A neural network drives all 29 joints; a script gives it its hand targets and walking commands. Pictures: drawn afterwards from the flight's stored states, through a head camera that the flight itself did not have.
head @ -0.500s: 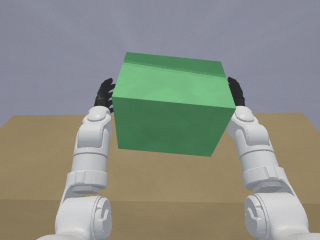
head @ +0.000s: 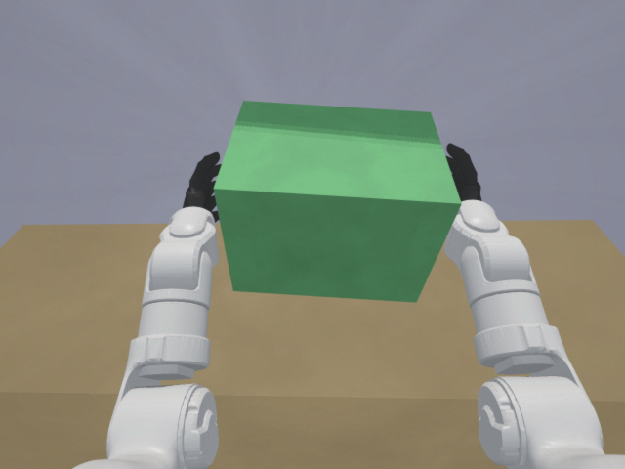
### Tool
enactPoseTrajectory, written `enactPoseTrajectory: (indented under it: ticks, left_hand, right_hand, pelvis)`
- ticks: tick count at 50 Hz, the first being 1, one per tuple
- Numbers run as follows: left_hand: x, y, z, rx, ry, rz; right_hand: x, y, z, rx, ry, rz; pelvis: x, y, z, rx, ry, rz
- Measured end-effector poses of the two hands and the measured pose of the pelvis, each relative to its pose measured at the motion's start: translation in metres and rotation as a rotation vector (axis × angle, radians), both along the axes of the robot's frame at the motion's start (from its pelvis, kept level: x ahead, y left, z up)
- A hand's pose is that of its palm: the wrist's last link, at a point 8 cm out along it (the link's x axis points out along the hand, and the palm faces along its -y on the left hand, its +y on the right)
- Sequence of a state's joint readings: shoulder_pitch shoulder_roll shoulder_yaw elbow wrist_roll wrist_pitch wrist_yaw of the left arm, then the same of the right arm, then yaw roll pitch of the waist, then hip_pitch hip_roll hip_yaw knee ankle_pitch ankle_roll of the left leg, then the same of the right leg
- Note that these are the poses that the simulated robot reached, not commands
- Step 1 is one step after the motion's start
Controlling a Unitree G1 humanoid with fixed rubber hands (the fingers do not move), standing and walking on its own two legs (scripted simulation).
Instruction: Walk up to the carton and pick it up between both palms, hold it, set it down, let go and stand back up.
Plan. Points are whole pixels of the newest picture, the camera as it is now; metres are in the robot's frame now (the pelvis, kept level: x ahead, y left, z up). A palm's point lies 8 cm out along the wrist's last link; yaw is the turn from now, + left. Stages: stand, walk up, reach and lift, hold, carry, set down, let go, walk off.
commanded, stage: hold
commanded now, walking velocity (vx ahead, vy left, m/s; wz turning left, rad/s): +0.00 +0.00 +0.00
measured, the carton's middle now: (330, 202) +0.39 +0.00 +0.19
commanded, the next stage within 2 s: none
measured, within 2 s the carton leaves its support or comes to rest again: neither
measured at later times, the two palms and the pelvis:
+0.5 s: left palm (199, 217) +0.35 +0.17 +0.20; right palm (465, 212) +0.37 -0.16 +0.19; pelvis -0.01 +0.00 +0.00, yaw +0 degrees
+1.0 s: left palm (200, 211) +0.37 +0.17 +0.20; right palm (459, 204) +0.38 -0.16 +0.19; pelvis +0.00 +0.00 +0.00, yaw +0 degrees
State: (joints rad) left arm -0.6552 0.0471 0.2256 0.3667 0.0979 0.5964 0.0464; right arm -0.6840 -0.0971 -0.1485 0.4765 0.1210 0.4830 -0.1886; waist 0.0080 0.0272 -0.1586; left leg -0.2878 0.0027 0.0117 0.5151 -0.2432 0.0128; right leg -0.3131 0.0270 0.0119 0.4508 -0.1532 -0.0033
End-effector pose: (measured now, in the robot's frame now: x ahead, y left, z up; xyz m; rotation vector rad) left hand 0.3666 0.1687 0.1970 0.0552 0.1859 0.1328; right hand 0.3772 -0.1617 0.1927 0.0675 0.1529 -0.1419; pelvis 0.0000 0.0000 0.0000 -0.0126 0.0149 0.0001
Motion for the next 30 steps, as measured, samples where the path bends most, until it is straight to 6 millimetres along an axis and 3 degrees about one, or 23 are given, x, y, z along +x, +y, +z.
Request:
enactPoseTrajectory:
  ticks: [30]
  left_hand:
    - [-0.012, -0.002, 0.005, 0.003, -0.005, 0.004]
  right_hand:
    - [-0.011, -0.002, -0.001, 0.005, -0.008, 0.004]
  pelvis:
    - [-0.009, -0.002, 0.000, 0.003, -0.013, 0.000]
